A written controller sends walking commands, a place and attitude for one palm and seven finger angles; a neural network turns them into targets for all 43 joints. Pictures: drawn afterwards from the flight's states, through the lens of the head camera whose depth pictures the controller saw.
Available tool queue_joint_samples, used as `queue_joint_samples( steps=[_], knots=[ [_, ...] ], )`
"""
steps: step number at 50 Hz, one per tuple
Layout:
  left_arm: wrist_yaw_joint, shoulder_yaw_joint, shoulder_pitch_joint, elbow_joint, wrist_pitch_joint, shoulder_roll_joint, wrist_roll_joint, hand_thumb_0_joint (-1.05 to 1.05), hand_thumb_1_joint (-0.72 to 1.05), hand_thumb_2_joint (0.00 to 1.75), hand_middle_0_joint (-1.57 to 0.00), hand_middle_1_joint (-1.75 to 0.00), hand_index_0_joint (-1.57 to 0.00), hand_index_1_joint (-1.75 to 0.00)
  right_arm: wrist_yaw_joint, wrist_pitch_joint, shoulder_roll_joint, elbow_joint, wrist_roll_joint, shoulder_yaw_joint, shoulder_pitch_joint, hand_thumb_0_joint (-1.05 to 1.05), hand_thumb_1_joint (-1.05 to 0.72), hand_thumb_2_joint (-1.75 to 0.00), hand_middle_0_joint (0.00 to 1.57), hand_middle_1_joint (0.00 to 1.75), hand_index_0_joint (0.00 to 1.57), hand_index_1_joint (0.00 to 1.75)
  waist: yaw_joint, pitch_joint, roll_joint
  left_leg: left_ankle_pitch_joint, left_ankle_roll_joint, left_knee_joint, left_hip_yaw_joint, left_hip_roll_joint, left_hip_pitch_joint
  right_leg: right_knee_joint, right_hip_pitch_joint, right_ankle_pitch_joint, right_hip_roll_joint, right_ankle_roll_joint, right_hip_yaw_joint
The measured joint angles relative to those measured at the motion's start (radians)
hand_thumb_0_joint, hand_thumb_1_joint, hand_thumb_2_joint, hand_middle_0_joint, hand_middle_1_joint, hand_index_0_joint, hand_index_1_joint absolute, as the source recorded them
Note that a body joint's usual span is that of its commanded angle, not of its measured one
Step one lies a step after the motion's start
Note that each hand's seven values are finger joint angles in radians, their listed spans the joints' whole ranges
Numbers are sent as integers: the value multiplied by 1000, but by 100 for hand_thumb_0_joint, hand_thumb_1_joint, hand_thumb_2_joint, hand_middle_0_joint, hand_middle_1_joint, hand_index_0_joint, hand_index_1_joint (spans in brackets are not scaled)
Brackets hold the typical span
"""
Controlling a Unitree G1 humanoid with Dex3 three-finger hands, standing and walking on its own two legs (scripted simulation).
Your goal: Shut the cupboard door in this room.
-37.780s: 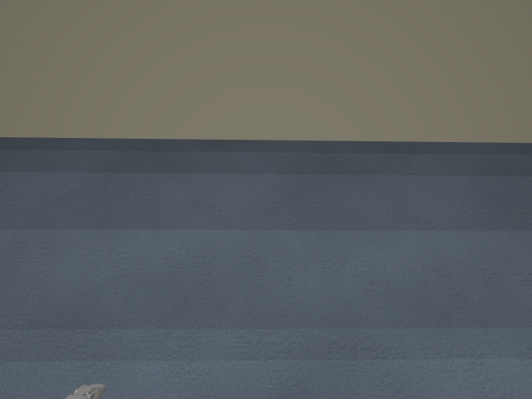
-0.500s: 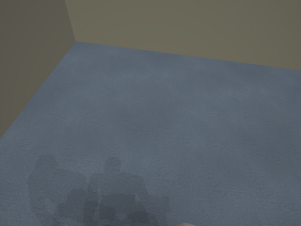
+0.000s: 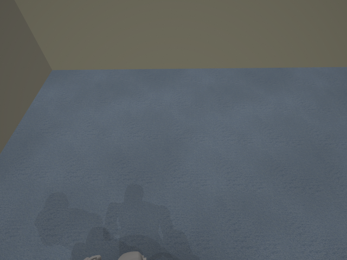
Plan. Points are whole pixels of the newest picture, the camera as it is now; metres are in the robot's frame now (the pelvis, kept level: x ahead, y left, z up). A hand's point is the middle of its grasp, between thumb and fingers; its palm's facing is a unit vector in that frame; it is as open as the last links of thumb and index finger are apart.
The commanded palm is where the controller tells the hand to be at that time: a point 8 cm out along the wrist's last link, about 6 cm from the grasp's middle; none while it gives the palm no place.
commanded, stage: walk around to get in front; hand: left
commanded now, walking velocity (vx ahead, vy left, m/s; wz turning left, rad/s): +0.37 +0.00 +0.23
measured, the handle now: out of the picture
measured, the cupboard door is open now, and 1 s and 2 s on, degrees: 88 88 88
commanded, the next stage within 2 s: walk to a spot facing it in 0.12 s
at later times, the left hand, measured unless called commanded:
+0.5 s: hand out of the picture +0.15 +0.24 -0.19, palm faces +0.25 -0.95 -0.17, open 7.4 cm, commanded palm none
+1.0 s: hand (104, 215) +0.26 +0.21 -0.13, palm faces +0.44 -0.86 -0.28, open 7.4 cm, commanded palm none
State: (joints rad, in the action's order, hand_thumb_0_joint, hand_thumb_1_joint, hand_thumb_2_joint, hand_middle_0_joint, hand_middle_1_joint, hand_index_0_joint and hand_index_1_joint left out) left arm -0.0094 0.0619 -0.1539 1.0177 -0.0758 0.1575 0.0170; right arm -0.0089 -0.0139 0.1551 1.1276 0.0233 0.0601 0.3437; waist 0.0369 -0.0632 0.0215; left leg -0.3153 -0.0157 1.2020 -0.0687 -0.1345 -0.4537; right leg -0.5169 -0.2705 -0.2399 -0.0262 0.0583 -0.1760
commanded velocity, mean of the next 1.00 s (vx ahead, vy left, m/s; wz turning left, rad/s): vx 0.06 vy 0.00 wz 0.53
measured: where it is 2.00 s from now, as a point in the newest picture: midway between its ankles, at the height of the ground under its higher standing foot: outside the picture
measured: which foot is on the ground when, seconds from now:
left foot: up 0.00-0.30, down 0.32-0.84, up 0.86-1.00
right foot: down 0.00-0.34, up 0.36-0.82, down 0.84-1.00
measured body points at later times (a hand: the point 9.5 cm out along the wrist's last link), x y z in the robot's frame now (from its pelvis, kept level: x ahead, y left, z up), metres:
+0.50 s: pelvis +0.18 +0.06 -0.01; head +0.21 +0.09 +0.44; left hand +0.14 +0.29 -0.17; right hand +0.32 -0.16 -0.14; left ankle +0.24 +0.14 -0.73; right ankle +0.17 -0.10 -0.64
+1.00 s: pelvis +0.24 -0.01 +0.01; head +0.28 -0.03 +0.45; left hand +0.23 +0.25 -0.11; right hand +0.39 -0.23 -0.16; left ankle +0.17 +0.11 -0.64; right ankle +0.27 -0.09 -0.73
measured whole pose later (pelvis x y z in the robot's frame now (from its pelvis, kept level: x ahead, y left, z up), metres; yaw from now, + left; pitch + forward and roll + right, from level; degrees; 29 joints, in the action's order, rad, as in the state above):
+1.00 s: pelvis +0.24 -0.01 +0.01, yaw +29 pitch +0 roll +2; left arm -0.02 0.03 -0.15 0.87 0.00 0.16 0.02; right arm -0.02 0.07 0.26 0.96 0.02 0.10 0.23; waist 0.05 -0.07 0.04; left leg -0.36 -0.07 1.16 0.02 0.01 -0.55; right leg -0.51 -0.22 -0.29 -0.06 0.03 -0.14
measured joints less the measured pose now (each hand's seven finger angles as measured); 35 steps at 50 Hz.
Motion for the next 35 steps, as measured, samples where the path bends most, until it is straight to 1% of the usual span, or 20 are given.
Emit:
queue_joint_samples(
  steps=[3, 7, 9, 12, 14, 15, 16, 17, 18, 19, 20, 21, 22, 23, 25, 28, 31, 35],
  knots=[
    [-8, 4, -52, 21, -9, 14, 7, -1, 96, 90, -20, -30, -20, -30, -4, -3, 6, -39, 4, 5, -56, 1, -91, -90, 20, 29, 19, 30, -12, 23, 0, 56, -12, -69, 2, -13, -88, 73, 67, -1, 12, 1, -14],
    [-5, -10, -120, 60, -11, 18, 11, -1, 95, 90, -20, -30, -20, -30, -12, -2, 21, -78, 3, 11, -129, 1, -91, -90, 20, 29, 19, 30, -26, 36, -1, 116, -21, -228, -11, -16, -135, 143, 154, -19, 19, -12, -38],
    [-4, -17, -150, 78, -11, 15, 12, -1, 94, 90, -20, -30, -20, -30, -19, -3, 29, -91, 2, 9, -163, 1, -92, -90, 20, 29, 19, 30, -39, 31, -6, 137, -17, -331, -22, -10, -127, 164, 195, -36, 19, -23, -51],
    [-4, -26, -189, 101, -8, 9, 12, 0, 93, 90, -20, -30, -20, -30, -26, -5, 36, -108, 1, 2, -208, 1, -92, -90, 20, 29, 19, 30, -64, 13, -16, 142, -1, -456, -38, 9, -92, 176, 253, -73, 14, -45, -72],
    [-5, -29, -215, 117, -2, 5, 13, 0, 92, 90, -20, -30, -20, -30, -26, -10, 37, -120, 1, -4, -233, 1, -91, -90, 20, 29, 19, 30, -78, -2, -27, 128, 16, -525, -49, 31, -50, 154, 283, -114, 0, -65, -82],
    [-5, -31, -229, 124, 2, 4, 12, 0, 92, 90, -20, -30, -20, -30, -25, -15, 38, -127, 2, -7, -241, 1, -91, -90, 20, 29, 19, 30, -80, -8, -36, 138, 25, -566, -57, 48, -20, 118, 287, -146, -15, -78, -86],
    [-5, -32, -246, 130, 8, 0, 9, 0, 92, 90, -20, -30, -20, -30, -24, -24, 42, -138, 3, -12, -244, 1, -91, -90, 20, 29, 19, 30, -81, -10, -38, 198, 39, -611, -63, 60, 19, 42, 273, -185, -32, -88, -87],
    [-3, -33, -253, 135, 19, -3, 4, 1, 91, 90, -20, -30, -20, -30, -20, -33, 45, -149, 6, -13, -247, 1, -91, -90, 20, 29, 19, 30, -77, -12, -38, 185, 71, -601, -64, 70, 26, -93, 223, -212, -54, -94, -78],
    [-2, -32, -245, 137, 31, 0, 0, 1, 91, 90, -20, -30, -20, -30, -14, -39, 42, -156, 2, -15, -252, 1, -91, -90, 20, 29, 19, 30, -75, -26, -47, 147, 90, -563, -65, 82, 21, -263, 156, -251, -67, -95, -36],
    [-3, -31, -230, 133, 43, 5, -2, 1, 91, 90, -20, -30, -20, -30, -8, -43, 39, -159, -3, -19, -254, 1, -91, -90, 20, 29, 19, 30, -77, -36, -53, 114, 100, -541, -65, 91, 25, -421, 85, -281, -65, -98, 14],
    [-5, -29, -212, 127, 52, 9, -2, 1, 91, 90, -20, -30, -20, -30, -2, -44, 36, -160, -7, -23, -251, 0, -91, -90, 20, 29, 19, 30, -79, -42, -54, 95, 103, -539, -62, 98, 34, -547, 17, -287, -59, -103, 51],
    [-6, -25, -191, 117, 59, 13, -1, 1, 91, 90, -20, -30, -20, -30, 3, -42, 33, -158, -9, -24, -245, 0, -91, -90, 20, 29, 19, 30, -78, -45, -53, 90, 102, -552, -57, 105, 47, -633, -42, -274, -57, -109, 75],
    [-6, -20, -168, 105, 64, 17, 1, 1, 91, 90, -20, -30, -20, -30, 8, -38, 29, -155, -10, -25, -236, 0, -91, -90, 20, 29, 19, 30, -77, -46, -51, 98, 92, -573, -50, 114, 63, -680, -94, -249, -60, -115, 92],
    [-5, -15, -144, 88, 68, 22, 2, 1, 91, 90, -20, -30, -20, -30, 10, -34, 24, -151, -10, -26, -226, 0, -91, -90, 20, 29, 20, 30, -75, -46, -50, 108, 92, -598, -41, 123, 78, -697, -137, -222, -65, -121, 104],
    [-5, -7, -100, 47, 75, 30, 4, 1, 91, 90, -20, -30, -20, -30, 11, -20, 16, -141, -11, -27, -205, 0, -91, -90, 20, 29, 20, 30, -73, -39, -49, 126, 98, -643, -25, 140, 102, -685, -206, -170, -76, -133, 126],
    [-5, 3, -49, -10, 86, 38, 7, 1, 91, 90, -20, -30, -20, -30, 12, -2, 18, -136, -10, -14, -175, 0, -93, -90, 20, 29, 20, 30, -59, -18, -49, 144, 98, -690, 4, 161, 123, -636, -268, -111, -84, -145, 152],
    [-6, 10, -7, -52, 97, 46, 8, 1, 91, 90, -20, -30, -20, -30, 6, 13, 22, -138, -6, -7, -148, 0, -92, -90, 20, 30, 20, 30, -41, 2, -47, 152, 92, -713, 37, 175, 129, -575, -282, -86, -80, -154, 164],
    [-6, 11, 35, -91, 109, 53, 6, 1, 91, 90, -20, -30, -20, -30, 3, 26, 28, -151, -1, 2, -121, 1, -92, -90, 20, 30, 20, 30, -13, 17, -38, 153, 76, -719, 83, 186, 123, -455, -241, -119, -56, -158, 166]
  ],
)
